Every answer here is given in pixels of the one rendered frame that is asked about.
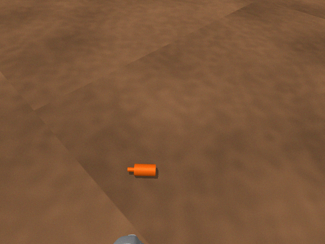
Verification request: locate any bottle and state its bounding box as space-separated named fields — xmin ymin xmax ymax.
xmin=127 ymin=164 xmax=156 ymax=176

